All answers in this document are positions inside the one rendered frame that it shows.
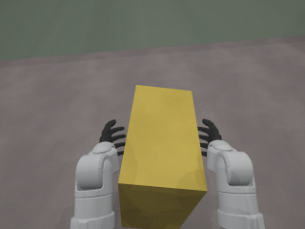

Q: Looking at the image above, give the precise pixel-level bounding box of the robot right hand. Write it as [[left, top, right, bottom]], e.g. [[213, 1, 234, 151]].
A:
[[197, 118, 222, 157]]

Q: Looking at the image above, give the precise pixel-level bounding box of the carton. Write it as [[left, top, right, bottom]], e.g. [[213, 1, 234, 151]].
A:
[[118, 85, 208, 229]]

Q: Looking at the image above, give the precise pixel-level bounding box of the robot right forearm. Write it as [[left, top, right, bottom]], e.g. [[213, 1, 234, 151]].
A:
[[207, 139, 265, 229]]

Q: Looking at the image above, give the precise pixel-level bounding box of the robot left hand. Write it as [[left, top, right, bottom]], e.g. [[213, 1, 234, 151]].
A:
[[99, 119, 126, 156]]

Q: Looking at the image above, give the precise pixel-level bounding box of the robot left forearm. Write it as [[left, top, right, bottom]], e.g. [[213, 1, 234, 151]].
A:
[[70, 141, 120, 229]]

